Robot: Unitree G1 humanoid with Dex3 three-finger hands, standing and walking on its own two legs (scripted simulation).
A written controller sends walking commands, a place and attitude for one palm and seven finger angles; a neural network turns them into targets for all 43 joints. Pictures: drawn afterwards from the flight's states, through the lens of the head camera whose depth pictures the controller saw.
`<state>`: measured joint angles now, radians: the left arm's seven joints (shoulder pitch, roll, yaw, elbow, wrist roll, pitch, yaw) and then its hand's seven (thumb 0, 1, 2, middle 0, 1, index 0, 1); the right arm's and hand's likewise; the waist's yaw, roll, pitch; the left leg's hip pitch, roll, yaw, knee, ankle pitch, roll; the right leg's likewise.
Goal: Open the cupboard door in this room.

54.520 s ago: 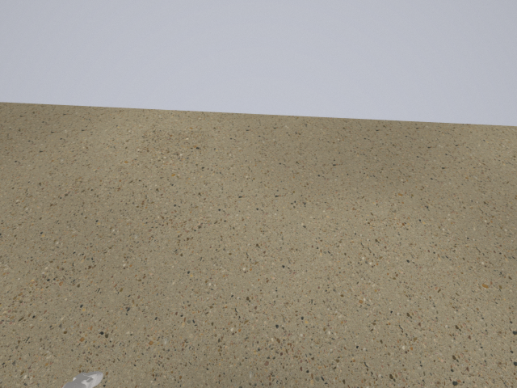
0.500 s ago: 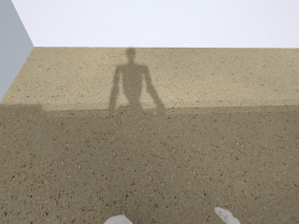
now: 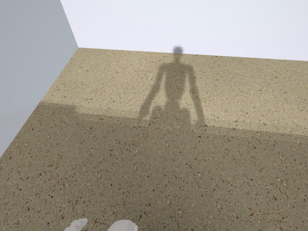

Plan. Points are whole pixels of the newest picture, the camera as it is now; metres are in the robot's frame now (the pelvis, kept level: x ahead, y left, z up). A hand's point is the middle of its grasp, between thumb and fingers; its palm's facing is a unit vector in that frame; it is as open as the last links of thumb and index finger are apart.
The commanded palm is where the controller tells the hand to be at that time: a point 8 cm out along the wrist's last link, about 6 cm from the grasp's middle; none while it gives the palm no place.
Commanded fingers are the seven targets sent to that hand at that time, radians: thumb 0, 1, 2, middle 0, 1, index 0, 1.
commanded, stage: turn to face it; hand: left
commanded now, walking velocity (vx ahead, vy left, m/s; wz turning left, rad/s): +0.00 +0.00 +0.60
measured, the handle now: out of the picture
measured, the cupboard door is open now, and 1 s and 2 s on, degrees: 44 44 44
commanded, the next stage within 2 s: none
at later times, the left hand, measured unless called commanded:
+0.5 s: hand out of the picture +0.04 +0.25 -0.16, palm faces +0.32 -0.91 -0.28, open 7.4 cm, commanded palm none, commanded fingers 0.00 0.90 0.90 -0.20 -0.30 -0.20 -0.30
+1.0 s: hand out of the picture -0.02 +0.18 -0.18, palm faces +0.62 -0.75 -0.23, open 7.3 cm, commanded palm none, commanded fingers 0.00 0.90 0.90 -0.20 -0.30 -0.20 -0.30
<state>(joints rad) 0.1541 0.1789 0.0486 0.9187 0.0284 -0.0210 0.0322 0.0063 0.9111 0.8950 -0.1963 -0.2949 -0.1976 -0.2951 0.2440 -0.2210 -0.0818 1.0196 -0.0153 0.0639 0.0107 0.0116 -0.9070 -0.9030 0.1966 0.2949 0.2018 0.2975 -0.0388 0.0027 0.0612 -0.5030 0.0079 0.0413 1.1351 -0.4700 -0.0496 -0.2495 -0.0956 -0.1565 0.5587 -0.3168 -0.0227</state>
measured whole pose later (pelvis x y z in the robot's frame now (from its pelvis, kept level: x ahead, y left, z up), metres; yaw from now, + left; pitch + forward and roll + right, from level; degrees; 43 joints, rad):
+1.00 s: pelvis +0.05 -0.02 -0.01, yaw +38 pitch +0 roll +1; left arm 0.22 0.21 0.06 0.89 0.03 0.00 0.02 0.00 0.91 0.89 -0.20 -0.30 -0.20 -0.30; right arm 0.13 -0.23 -0.08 0.93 -0.01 0.06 0.04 0.01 -0.90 -0.90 0.19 0.29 0.20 0.30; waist 0.00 -0.05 0.11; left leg -0.31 0.02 0.10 0.65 -0.37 -0.04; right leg -0.26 -0.18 -0.28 0.64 -0.36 0.02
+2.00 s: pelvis +0.05 -0.02 +0.00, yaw +71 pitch +1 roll +0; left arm 0.17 0.25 0.08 0.92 0.02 0.05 0.01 0.01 0.91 0.90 -0.20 -0.29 -0.20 -0.29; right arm 0.15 -0.21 -0.05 0.92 -0.02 0.02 0.00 0.01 -0.90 -0.90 0.20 0.30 0.20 0.30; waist 0.01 -0.03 0.09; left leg -0.26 -0.03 0.02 0.51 -0.27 0.05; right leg -0.51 -0.10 -0.03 1.10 -0.40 0.09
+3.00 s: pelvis +0.10 -0.01 -0.01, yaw +106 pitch +1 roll +1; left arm 0.16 0.22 0.06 0.86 0.02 0.02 0.01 0.01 0.90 0.90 -0.20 -0.29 -0.20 -0.30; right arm 0.17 -0.22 -0.07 0.92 -0.02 0.05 0.01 0.01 -0.90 -0.90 0.20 0.30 0.21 0.30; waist -0.01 0.02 0.08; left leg -0.33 -0.04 -0.09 0.59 -0.28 -0.02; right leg -0.31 -0.04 -0.04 0.61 -0.32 0.06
